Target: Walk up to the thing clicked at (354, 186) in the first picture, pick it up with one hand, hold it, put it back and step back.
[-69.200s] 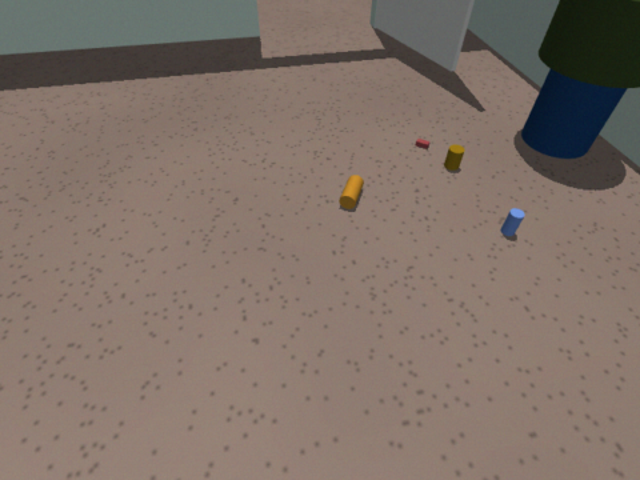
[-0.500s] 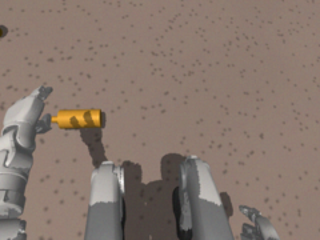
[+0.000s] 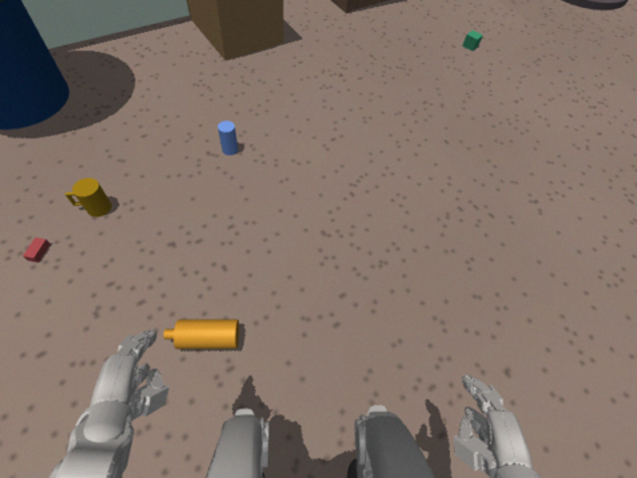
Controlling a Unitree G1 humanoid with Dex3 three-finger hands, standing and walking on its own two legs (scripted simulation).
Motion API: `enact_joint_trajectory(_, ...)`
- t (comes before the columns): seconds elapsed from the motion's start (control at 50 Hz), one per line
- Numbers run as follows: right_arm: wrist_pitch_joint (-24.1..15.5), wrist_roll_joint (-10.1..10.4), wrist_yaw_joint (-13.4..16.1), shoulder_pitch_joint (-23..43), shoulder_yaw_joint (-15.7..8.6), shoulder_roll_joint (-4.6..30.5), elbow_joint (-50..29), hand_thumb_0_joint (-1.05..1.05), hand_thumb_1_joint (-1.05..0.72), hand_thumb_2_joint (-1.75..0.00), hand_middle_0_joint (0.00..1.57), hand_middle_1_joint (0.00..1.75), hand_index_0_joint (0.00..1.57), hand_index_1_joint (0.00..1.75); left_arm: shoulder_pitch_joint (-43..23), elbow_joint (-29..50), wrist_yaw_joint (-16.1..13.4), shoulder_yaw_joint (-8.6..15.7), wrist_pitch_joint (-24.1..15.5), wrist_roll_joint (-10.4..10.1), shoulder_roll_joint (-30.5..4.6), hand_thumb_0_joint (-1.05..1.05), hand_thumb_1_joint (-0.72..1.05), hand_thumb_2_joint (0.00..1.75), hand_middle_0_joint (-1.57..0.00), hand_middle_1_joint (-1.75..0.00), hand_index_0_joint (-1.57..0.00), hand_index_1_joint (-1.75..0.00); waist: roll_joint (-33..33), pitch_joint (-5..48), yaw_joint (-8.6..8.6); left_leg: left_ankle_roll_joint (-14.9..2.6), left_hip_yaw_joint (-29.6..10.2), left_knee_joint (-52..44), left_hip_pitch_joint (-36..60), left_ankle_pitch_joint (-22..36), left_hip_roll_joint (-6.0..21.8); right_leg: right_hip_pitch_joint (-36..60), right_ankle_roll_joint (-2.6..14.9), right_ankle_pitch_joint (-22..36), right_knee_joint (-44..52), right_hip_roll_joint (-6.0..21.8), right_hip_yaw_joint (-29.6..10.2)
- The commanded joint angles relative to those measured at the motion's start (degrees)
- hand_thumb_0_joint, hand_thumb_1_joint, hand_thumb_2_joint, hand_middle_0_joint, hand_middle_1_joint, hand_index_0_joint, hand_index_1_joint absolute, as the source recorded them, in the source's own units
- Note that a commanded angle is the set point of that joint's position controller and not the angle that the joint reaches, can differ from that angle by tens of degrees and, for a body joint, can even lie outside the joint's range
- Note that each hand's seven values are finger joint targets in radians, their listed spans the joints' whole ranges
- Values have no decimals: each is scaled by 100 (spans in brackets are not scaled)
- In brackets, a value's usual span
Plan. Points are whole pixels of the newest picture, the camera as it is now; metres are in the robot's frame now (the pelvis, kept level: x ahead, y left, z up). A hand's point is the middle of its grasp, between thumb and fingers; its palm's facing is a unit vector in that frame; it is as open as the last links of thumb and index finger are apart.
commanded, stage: home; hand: left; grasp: from above
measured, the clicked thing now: (201, 334) +0.51 +0.27 -0.59
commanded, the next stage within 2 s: none
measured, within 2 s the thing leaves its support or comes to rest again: neither
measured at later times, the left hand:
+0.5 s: hand (138, 429) +0.20 +0.18 +0.04, palm faces +0.09 -0.98 -0.20, open 7.4 cm
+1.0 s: hand (140, 427) +0.20 +0.18 +0.04, palm faces +0.07 -0.98 -0.20, open 7.4 cm
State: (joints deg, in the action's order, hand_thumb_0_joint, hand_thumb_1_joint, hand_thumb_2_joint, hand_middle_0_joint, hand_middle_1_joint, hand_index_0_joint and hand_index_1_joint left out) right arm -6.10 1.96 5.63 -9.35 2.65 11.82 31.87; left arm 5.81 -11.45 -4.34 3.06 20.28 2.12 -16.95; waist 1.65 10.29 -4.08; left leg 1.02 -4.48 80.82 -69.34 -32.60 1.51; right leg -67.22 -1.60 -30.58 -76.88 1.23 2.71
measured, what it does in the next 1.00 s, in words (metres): rises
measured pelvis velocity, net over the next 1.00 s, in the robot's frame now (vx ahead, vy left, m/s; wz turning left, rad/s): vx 0.04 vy -0.01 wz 0.03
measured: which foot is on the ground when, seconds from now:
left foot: down 0.00-1.00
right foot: down 0.00-1.00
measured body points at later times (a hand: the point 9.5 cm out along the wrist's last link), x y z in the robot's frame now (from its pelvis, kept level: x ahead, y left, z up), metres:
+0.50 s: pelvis +0.05 -0.01 +0.08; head +0.06 +0.00 +0.53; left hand +0.19 +0.23 +0.06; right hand +0.22 -0.25 +0.03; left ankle +0.05 +0.12 -0.60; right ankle +0.06 -0.14 -0.60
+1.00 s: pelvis +0.04 -0.01 +0.08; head +0.06 +0.00 +0.53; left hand +0.19 +0.23 +0.05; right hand +0.20 -0.25 +0.02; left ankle +0.05 +0.12 -0.60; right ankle +0.06 -0.14 -0.60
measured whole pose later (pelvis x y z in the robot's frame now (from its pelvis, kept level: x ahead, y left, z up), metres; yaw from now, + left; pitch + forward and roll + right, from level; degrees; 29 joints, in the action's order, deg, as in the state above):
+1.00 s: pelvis +0.04 -0.01 +0.08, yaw +1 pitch +9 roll -2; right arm -14.6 0.0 10.7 -16.9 1.8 12.4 32.0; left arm 28.6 6.9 -1.0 1.8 26.3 -3.1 -12.7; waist 2.5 8.9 -2.2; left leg 1.3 -3.8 57.4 -38.9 -27.8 1.9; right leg -36.9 -1.1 -26.0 -53.8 1.0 3.0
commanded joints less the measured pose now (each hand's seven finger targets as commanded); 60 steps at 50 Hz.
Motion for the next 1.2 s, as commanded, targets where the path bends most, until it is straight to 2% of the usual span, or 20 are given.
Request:
enact_joint_trajectory(0.0, -403, 24, 286, -155, -265, 802, -774, 0, -90, -90, 20, 30, 20, 30, -37, 1459, -111, 479, -47, -343, -582, 0, 90, 90, -20, -30, -20, -30, 438, 1506, -5, -156, -146, -2053, 2142, 613, -65, 1756, 223, 747, 1748, -160, -55)
enact_joint_trajectory(0.12, -618, -6, 488, -416, -231, 701, -926, 0, -90, -90, 20, 30, 20, 30, 1111, 2058, -28, 370, 214, -608, -255, 0, 90, 90, -20, -30, -20, -30, 252, 1053, 47, -168, 92, -2627, 2771, 1191, -135, 2716, 185, 1199, 2600, -197, -7)
enact_joint_trajectory(0.14, -650, -12, 509, -408, -237, 702, -987, 0, -90, -90, 20, 30, 20, 30, 1251, 2229, -19, 423, 238, -614, -266, 0, 90, 90, -20, -30, -20, -30, 273, 950, 77, -165, 131, -2728, 2846, 1214, -142, 2828, 193, 1194, 2699, -210, 2)
enact_joint_trajectory(0.16, -684, -21, 527, -408, -240, 689, -978, 0, -90, -90, 20, 30, 20, 30, 1330, 2406, 4, 337, 252, -621, -221, 0, 90, 90, -20, -30, -20, -30, 333, 935, 84, -156, 150, -2795, 2965, 1347, -144, 2887, 192, 1301, 2758, -216, 12)
enact_joint_trajectory(0.2, -744, -33, 560, -413, -248, 683, -1057, 0, -90, -90, 20, 30, 20, 30, 1721, 2553, 23, 382, 294, -612, -217, 0, 90, 90, -20, -30, -20, -30, 214, 763, 131, -166, 156, -2933, 3071, 1436, -145, 3038, 177, 1351, 2900, -245, 75)
enact_joint_trajectory(0.24, -797, -53, 582, -438, -255, 655, -1085, 0, -90, -90, 20, 30, 20, 30, 1919, 2733, 70, 233, 321, -597, -99, 0, 90, 90, -20, -30, -20, -30, 167, 550, 89, -184, 184, -3046, 3111, 1358, -174, 3078, 179, 1279, 3077, -246, 74)
enact_joint_trajectory(0.34, -946, -92, 616, -377, -313, 692, -1133, 0, -90, -90, 20, 30, 20, 30, 2169, 2983, 184, 236, 356, -571, -109, 0, 90, 90, -20, -30, -20, -30, -86, 318, 88, -223, 241, -3177, 3271, 1427, -191, 3245, 138, 1288, 3277, -239, 126)
enact_joint_trajectory(0.44, -1073, -142, 604, -387, -363, 742, -1033, 0, -90, -90, 20, 30, 20, 30, 2026, 2918, 292, 190, 321, -511, -98, 0, 90, 90, -20, -30, -20, -30, -45, 188, 46, -201, 247, -3241, 3387, 1443, -186, 3171, 135, 1277, 3265, -232, 146)
enact_joint_trajectory(0.46, -1089, -141, 600, -344, -352, 753, -1021, 0, -90, -90, 20, 30, 20, 30, 2040, 2854, 304, 199, 314, -506, -112, 0, 90, 90, -20, -30, -20, -30, -64, 111, 86, -200, 226, -3279, 3390, 1404, -175, 3168, 130, 1235, 3263, -231, 172)
enact_joint_trajectory(0.48, -1111, -156, 591, -347, -370, 754, -1028, 0, -90, -90, 20, 30, 20, 30, 2037, 2902, 309, 262, 301, -492, -137, 0, 90, 90, -20, -30, -20, -30, 23, 144, 92, -194, 247, -3257, 3403, 1416, -184, 3180, 139, 1251, 3239, -219, 149)
enact_joint_trajectory(0.54, -1148, -168, 577, -373, -384, 768, -973, 0, -90, -90, 20, 30, 20, 30, 2072, 2944, 332, 200, 273, -482, -123, 0, 90, 90, -20, -30, -20, -30, 154, 385, 102, -158, 229, -3219, 3570, 1834, -181, 3315, 155, 1608, 3134, -229, 156)
enact_joint_trajectory(0.56, -1151, -163, 571, -350, -378, 782, -994, 0, -90, -90, 20, 30, 20, 30, 2116, 2927, 329, 248, 283, -489, -177, 0, 90, 90, -20, -30, -20, -30, 106, 339, 147, -168, 234, -3209, 3541, 1872, -188, 3350, 141, 1656, 3159, -226, 159)
enact_joint_trajectory(0.68, -1157, -178, 564, -306, -372, 767, -976, 0, -90, -90, 20, 30, 20, 30, 2081, 2942, 297, 217, 294, -447, -163, 0, 90, 90, -20, -30, -20, -30, 135, 381, 148, -166, 231, -3208, 3556, 1896, -195, 3382, 146, 1715, 3155, -211, 138)
enact_joint_trajectory(0.82, -1160, -170, 564, -263, -350, 761, -987, 0, -90, -90, 20, 30, 20, 30, 2085, 2915, 278, 237, 317, -471, -177, 0, 90, 90, -20, -30, -20, -30, 46, 238, 209, -189, 222, -3272, 3430, 1539, -202, 3375, 130, 1404, 3259, -207, 141)
enact_joint_trajectory(0.84, -1168, -172, 559, -275, -349, 763, -957, 0, -90, -90, 20, 30, 20, 30, 2092, 2864, 295, 193, 324, -487, -114, 0, 90, 90, -20, -30, -20, -30, 69, 240, 166, -181, 205, -3301, 3466, 1505, -184, 3345, 143, 1365, 3245, -221, 142)
enact_joint_trajectory(0.88, -1168, -174, 562, -265, -359, 767, -970, 0, -90, -90, 20, 30, 20, 30, 2101, 2890, 292, 262, 314, -494, -161, 0, 90, 90, -20, -30, -20, -30, 135, 229, 200, -168, 188, -3348, 3447, 1396, -168, 3331, 144, 1251, 3242, -226, 161)
enact_joint_trajectory(1.02, -1190, -166, 573, -305, -377, 766, -959, 0, -90, -90, 20, 30, 20, 30, 2104, 2936, 302, 221, 291, -497, -155, 0, 90, 90, -20, -30, -20, -30, 124, 312, 166, -154, 176, -3317, 3477, 1514, -144, 3296, 149, 1329, 3194, -249, 156)
enact_joint_trajectory(1.1, -1208, -164, 580, -280, -369, 760, -955, 0, -90, -90, 20, 30, 20, 30, 2079, 2881, 309, 246, 290, -506, -149, 0, 90, 90, -20, -30, -20, -30, 60, 126, 187, -170, 180, -3361, 3343, 1143, -161, 3247, 129, 1028, 3279, -230, 133)
enact_joint_trajectory(1.12, -1216, -171, 586, -284, -376, 753, -960, 0, -90, -90, 20, 30, 20, 30, 2070, 2952, 308, 278, 281, -504, -179, 0, 90, 90, -20, -30, -20, -30, 84, 298, 192, -170, 195, -3331, 3382, 1228, -164, 3307, 132, 1104, 3266, -230, 126)
enact_joint_trajectory(1.18, -1212, -154, 594, -316, -377, 753, -958, 0, -90, -90, 20, 30, 20, 30, 2113, 3013, 301, 275, 289, -489, -201, 0, 90, 90, -20, -30, -20, -30, 91, 347, 207, -168, 230, -3286, 3426, 1396, -165, 3329, 140, 1242, 3233, -224, 116)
